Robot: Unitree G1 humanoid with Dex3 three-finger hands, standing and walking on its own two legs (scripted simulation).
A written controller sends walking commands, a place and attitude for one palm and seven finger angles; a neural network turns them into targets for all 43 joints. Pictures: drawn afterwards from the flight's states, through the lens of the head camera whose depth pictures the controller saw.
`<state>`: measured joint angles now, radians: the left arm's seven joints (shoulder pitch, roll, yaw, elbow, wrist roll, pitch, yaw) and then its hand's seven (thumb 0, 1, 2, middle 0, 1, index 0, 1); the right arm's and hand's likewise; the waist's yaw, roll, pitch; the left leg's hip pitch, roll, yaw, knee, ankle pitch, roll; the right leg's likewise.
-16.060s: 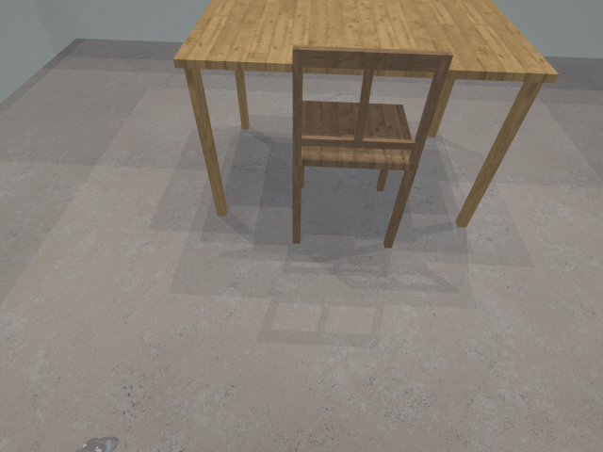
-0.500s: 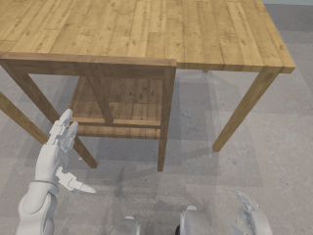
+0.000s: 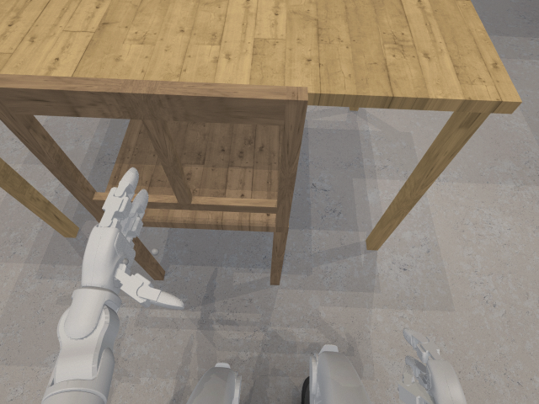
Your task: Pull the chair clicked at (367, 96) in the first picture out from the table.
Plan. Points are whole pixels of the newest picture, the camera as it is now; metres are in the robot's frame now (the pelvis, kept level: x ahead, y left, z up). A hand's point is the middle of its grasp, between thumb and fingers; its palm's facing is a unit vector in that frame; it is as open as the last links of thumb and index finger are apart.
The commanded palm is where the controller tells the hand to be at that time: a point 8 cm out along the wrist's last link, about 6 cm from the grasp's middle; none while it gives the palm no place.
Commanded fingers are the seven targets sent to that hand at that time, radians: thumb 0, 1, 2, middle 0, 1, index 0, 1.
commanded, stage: aim the fingers beside a spindle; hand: left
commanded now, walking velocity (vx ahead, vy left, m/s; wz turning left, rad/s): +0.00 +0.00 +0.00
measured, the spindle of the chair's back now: (171, 164) +0.49 +0.19 +0.00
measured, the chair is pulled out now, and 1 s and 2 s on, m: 0.00 0.00 0.00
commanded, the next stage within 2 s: push the fingers through the gap in 1.00 s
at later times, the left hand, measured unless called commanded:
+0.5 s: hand (170, 242) +0.34 +0.16 +0.01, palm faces -0.04 -1.00 -0.03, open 16.9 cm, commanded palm +0.32 +0.21 +0.01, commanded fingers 0.00 -0.50 0.30 -0.06 -0.08 -0.06 -0.08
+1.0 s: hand (169, 239) +0.35 +0.16 +0.01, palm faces -0.04 -1.00 -0.03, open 16.9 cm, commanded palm +0.32 +0.22 +0.01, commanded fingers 0.00 -0.50 0.30 -0.06 -0.08 -0.06 -0.08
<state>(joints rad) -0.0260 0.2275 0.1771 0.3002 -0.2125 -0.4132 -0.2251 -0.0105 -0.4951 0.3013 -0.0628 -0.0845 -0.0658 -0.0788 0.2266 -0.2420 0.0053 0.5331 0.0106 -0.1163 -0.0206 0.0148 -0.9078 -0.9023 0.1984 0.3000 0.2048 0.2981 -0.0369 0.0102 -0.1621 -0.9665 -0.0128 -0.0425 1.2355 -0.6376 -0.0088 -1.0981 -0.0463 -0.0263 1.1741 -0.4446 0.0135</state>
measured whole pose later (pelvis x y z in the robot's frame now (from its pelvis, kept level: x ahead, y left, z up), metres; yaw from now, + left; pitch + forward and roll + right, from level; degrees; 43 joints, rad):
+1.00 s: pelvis -0.01 +0.00 -0.01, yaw +0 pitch +23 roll -1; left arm -0.19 0.22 0.17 0.46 -0.18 -0.45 -0.19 -0.01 -0.50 0.30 -0.06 -0.08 -0.07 -0.08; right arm 0.22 -0.25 0.00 0.55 0.01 -0.07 -0.01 0.01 -0.91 -0.90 0.20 0.30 0.20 0.30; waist -0.05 0.01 -0.17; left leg -1.05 -0.02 -0.03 1.29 -0.64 0.00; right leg -1.19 -0.05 -0.02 1.22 -0.44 0.02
